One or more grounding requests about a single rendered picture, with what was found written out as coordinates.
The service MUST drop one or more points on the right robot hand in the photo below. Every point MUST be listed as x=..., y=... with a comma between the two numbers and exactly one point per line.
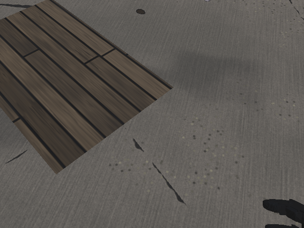
x=291, y=208

